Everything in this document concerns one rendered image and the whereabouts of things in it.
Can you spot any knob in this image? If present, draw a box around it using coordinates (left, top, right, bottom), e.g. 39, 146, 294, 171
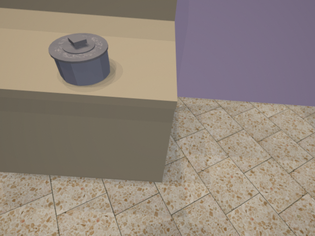
68, 34, 87, 47

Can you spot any lid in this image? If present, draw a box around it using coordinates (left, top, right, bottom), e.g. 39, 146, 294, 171
48, 33, 108, 64

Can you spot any pot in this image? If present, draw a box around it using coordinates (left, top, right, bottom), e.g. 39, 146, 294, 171
55, 51, 110, 86

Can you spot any table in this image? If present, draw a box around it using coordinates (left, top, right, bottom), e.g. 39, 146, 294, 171
0, 0, 178, 182

